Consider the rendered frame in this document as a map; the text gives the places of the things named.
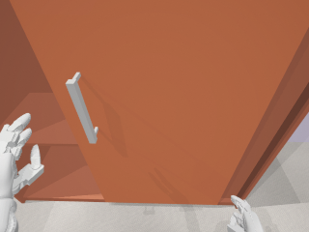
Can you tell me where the wardrobe door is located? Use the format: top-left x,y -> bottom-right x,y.
221,27 -> 309,198
10,0 -> 309,205

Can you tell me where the handle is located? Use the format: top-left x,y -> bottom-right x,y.
66,72 -> 98,144

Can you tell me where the robot left forearm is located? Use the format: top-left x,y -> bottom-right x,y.
0,198 -> 19,232

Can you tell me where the robot right hand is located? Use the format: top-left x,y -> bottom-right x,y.
227,195 -> 265,232

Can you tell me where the robot left hand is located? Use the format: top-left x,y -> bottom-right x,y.
0,113 -> 44,199

